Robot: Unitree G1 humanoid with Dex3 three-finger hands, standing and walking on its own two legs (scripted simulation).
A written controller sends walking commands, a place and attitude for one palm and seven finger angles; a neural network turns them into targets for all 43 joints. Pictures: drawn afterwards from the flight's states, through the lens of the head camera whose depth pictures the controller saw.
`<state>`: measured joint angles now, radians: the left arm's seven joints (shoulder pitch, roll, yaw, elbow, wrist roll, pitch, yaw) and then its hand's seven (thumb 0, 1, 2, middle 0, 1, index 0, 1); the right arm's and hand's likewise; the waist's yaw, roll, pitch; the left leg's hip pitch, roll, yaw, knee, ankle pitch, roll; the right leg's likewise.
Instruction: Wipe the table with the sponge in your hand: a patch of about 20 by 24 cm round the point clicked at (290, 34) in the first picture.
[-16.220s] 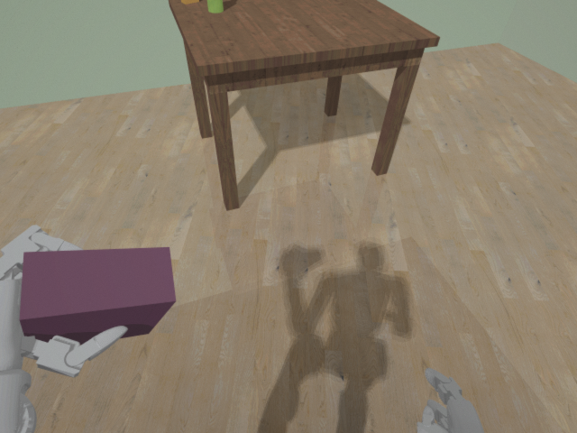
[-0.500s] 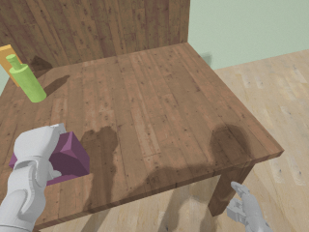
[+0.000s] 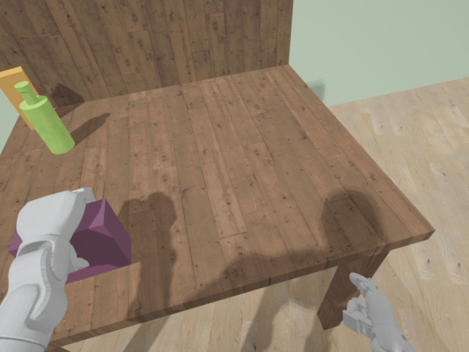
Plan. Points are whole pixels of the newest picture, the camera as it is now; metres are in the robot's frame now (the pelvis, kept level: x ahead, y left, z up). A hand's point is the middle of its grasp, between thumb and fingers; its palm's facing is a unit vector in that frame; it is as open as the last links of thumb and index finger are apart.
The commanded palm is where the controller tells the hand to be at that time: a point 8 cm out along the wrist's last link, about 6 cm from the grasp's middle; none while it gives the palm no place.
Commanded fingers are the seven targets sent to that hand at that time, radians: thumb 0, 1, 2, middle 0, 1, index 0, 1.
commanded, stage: move the sponge above the wiping area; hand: left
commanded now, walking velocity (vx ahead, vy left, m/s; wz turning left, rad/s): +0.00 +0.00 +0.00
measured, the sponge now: (84, 250) +0.24 +0.32 +0.04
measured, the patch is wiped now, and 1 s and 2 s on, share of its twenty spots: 0.00 0.00 0.15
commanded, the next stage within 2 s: lower the sponge onto the table in 0.34 s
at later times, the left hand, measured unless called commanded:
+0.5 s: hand (80, 237) +0.24 +0.30 +0.09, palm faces -0.03 -0.08 -1.00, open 10.1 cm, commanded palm +0.21 +0.30 +0.16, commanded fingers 0.00 0.10 1.30 -1.20 -1.60 -1.20 -1.60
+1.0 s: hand (85, 241) +0.24 +0.30 +0.07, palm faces -0.04 -0.07 -1.00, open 10.1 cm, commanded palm +0.22 +0.29 +0.14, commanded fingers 0.00 0.10 1.30 -1.20 -1.60 -1.20 -1.60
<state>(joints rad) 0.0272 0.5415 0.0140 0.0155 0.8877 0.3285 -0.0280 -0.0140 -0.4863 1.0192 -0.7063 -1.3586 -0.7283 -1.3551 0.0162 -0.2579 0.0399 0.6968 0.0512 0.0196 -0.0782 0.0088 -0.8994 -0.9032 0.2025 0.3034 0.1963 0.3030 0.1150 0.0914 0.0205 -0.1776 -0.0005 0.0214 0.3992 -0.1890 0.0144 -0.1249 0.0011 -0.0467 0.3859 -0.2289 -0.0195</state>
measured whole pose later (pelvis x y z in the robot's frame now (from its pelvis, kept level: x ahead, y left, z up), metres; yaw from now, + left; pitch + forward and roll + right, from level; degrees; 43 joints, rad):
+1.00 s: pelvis +0.00 -0.01 +0.00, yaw +0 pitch -2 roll +0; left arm 0.05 0.51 -0.02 0.00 0.91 0.29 -0.01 -0.02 -0.49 1.02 -0.71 -1.36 -0.73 -1.35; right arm 0.02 -0.26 0.03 0.70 0.05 0.00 -0.08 0.01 -0.90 -0.90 0.20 0.30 0.20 0.30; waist 0.12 0.09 0.02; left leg -0.18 0.01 0.02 0.40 -0.19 0.01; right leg -0.13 0.01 -0.05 0.39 -0.23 -0.03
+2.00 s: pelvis -0.01 +0.00 +0.00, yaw +0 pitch +0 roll +0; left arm 0.07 0.47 -0.01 0.11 0.95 0.25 0.09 -0.02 -0.49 1.02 -0.71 -1.35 -0.73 -1.35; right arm 0.06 -0.26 0.01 0.71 0.05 0.00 -0.07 0.01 -0.90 -0.90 0.20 0.30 0.20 0.30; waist 0.11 0.09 -0.02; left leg -0.25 0.01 0.01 0.45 -0.20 0.01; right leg -0.19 0.01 -0.05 0.44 -0.24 -0.03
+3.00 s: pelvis -0.02 -0.01 -0.01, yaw +0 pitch +7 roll -1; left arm -0.40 0.58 0.07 0.72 0.99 0.07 0.10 0.00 -0.52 1.04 -0.73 -1.33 -0.77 -1.31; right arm 0.20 -0.29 -0.02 0.73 0.09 0.06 -0.07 0.01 -0.90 -0.90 0.20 0.30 0.20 0.30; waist 0.04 0.07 -0.09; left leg -0.47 0.02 0.00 0.58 -0.23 0.01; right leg -0.41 0.02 -0.06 0.55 -0.26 -0.03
